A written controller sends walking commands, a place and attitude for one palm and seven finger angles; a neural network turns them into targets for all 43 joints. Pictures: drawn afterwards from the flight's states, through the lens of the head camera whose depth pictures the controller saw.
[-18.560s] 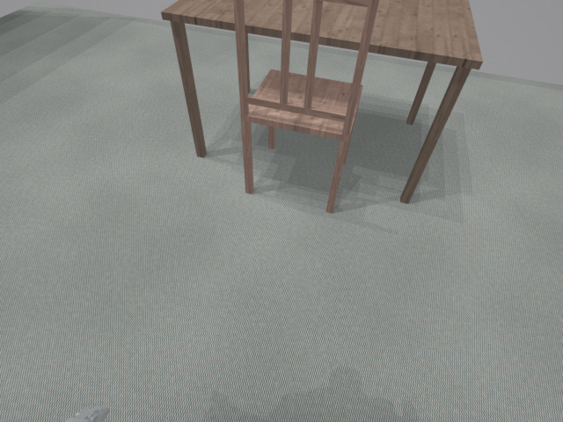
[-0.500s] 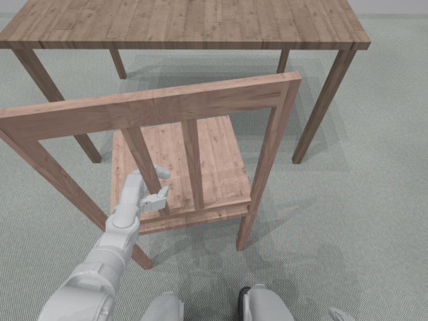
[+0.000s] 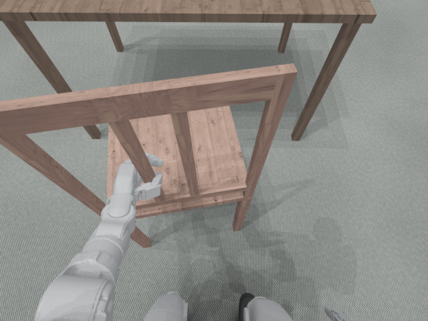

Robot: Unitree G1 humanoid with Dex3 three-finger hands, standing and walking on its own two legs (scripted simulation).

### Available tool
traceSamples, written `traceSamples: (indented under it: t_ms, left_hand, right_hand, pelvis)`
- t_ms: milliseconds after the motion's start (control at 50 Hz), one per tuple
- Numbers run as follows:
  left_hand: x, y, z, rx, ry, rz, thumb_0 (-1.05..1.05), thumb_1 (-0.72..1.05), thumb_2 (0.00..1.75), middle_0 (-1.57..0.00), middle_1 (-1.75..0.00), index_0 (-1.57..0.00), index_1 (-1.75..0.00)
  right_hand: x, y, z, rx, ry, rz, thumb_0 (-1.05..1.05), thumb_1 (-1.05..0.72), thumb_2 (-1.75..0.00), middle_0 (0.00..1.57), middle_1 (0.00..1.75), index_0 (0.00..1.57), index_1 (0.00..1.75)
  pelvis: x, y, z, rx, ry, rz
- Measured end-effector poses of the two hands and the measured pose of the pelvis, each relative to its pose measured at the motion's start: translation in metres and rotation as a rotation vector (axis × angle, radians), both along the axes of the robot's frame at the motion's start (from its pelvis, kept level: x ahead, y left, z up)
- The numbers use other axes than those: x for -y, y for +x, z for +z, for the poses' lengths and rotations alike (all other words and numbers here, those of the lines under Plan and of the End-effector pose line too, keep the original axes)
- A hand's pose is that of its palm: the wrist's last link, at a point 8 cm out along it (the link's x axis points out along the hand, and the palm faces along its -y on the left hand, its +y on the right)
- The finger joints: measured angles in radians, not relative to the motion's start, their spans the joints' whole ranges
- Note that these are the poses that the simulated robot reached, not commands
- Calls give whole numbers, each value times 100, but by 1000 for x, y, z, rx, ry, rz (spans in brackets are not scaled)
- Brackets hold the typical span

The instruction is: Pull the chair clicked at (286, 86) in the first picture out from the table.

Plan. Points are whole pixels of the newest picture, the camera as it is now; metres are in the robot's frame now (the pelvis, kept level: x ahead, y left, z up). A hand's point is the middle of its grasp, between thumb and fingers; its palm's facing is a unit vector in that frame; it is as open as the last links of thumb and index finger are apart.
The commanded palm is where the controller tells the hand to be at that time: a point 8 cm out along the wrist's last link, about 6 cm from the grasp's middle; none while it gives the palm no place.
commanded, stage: step backward, pulling the chair out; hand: left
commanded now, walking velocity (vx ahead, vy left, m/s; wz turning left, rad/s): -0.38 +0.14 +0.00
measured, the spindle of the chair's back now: (144, 169) +0.40 +0.16 -0.04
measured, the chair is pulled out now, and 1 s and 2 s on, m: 0.36 0.51 0.54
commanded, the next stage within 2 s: stop walking, hand still on the chair in 0.84 s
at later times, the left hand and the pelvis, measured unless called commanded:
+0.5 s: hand (152, 222) +0.29 +0.14 -0.06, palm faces +0.04 -0.98 -0.19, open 5.6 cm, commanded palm +0.29 +0.19 -0.06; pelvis -0.07 +0.00 -0.01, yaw +0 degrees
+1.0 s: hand (145, 255) +0.23 +0.14 -0.06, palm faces +0.04 -0.98 -0.18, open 5.6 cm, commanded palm +0.20 +0.19 -0.04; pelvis -0.13 +0.01 -0.01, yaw -2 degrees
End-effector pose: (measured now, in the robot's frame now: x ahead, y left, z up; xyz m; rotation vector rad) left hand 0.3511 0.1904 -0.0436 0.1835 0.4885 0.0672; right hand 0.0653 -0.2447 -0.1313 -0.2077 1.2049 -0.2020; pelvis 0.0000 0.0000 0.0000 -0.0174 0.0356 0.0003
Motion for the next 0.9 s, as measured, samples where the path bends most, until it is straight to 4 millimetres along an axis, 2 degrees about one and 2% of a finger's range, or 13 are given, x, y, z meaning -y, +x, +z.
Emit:
traceSamples:
  t_ms: [100, 160, 240, 340, 400, 460, 640, 780, 900]
  left_hand:
    - [1, -4, 0, -4, -2, 4, 5, 62, 77, -27, -119, -50, -145]
    - [1, -10, 0, 6, 0, -27, 4, 63, 75, -26, -120, -50, -145]
    - [0, -26, -1, 35, 2, -62, 3, 65, 73, -25, -122, -50, -145]
    - [1, -51, -1, 53, 10, -52, 3, 65, 73, -25, -123, -50, -145]
    - [3, -65, -1, 53, 13, -25, 3, 64, 74, -27, -123, -50, -145]
    - [4, -77, 0, 38, 7, 2, 4, 63, 75, -27, -122, -50, -145]
    - [1, -101, 3, -17, -20, -5, 6, 65, 74, -22, -121, -50, -145]
    - [-1, -120, 3, -20, -14, 16, 6, 64, 75, -24, -120, -50, -145]
    - [0, -133, 4, -24, -13, 39, 7, 63, 76, -25, -118, -50, -145]
  right_hand:
    - [18, 3, 4, 64, -78, -26, 1, -91, -90, 21, 30, 20, 30]
    - [22, 2, 12, 88, -117, -42, 1, -91, -90, 20, 30, 20, 30]
    - [18, -2, 20, 121, -122, -29, 1, -91, -90, 20, 29, 20, 30]
    - [6, -13, 8, 127, -48, 3, 1, -91, -90, 20, 29, 20, 30]
    - [2, -24, -3, 113, -5, 2, 1, -91, -90, 20, 29, 20, 30]
    - [2, -36, -8, 99, 2, -2, 1, -91, -90, 20, 30, 20, 30]
    - [7, -81, 3, 92, -70, -14, 1, -91, -90, 20, 30, 20, 30]
    - [7, -112, 0, 60, -34, -28, 1, -91, -90, 20, 29, 20, 30]
    - [20, -132, 1, 73, -55, -62, 1, -91, -90, 20, 30, 20, 30]
  pelvis:
    - [-10, -15, -5, -12, 7, 12]
    - [-17, -26, -6, -7, 14, 4]
    - [-18, -39, -7, -6, 23, -15]
    - [-6, -49, -12, 20, 9, -28]
    - [2, -56, -15, 26, 8, -22]
    - [3, -64, -14, 19, 26, -10]
    - [-13, -88, -10, 27, 43, -10]
    - [-1, -104, -8, 45, 8, -18]
    - [1, -123, -10, 34, 28, -17]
